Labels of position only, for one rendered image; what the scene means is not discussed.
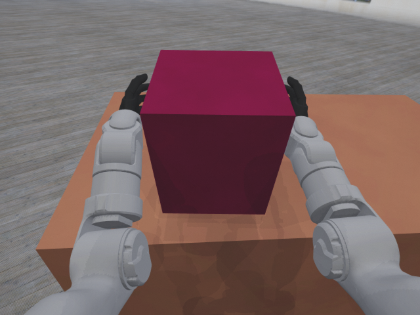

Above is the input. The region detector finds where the right robot upper arm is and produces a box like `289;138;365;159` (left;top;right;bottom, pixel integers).
312;215;420;315

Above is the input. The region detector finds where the right robot hand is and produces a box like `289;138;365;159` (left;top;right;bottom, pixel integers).
285;76;308;117

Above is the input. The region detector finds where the pedestal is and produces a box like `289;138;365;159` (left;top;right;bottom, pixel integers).
35;92;420;315

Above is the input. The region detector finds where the left robot hand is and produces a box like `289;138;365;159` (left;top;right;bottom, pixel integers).
119;73;149;115

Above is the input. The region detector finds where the carton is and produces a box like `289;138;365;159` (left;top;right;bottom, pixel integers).
140;50;296;215

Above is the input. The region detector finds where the left robot forearm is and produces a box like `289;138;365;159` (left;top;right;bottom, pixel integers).
70;110;143;281

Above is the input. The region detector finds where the left robot upper arm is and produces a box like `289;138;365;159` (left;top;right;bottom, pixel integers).
24;227;152;315

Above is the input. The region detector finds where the right robot forearm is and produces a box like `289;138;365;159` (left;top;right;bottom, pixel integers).
284;116;400;264

